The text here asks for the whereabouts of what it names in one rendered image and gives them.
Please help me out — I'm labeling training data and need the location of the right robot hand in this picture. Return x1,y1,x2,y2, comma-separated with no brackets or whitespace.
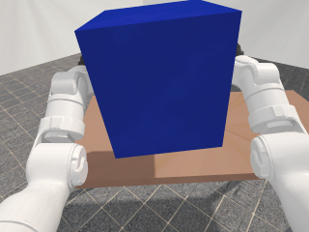
236,44,244,57

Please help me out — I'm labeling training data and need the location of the carton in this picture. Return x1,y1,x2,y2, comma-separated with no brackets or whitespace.
74,0,242,159

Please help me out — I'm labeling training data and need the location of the robot right upper arm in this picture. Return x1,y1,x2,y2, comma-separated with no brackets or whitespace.
250,130,309,232

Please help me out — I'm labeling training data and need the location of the robot right forearm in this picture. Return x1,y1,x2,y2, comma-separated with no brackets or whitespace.
232,55,309,138

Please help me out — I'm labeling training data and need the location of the robot left upper arm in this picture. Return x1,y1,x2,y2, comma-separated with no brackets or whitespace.
0,143,88,232

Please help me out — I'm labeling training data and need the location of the table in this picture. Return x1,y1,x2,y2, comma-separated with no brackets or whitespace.
74,90,309,232

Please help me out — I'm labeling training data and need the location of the robot left forearm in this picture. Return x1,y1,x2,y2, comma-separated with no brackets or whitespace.
25,65,94,183

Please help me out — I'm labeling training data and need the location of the left robot hand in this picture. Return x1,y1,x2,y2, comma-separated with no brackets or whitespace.
78,55,85,66

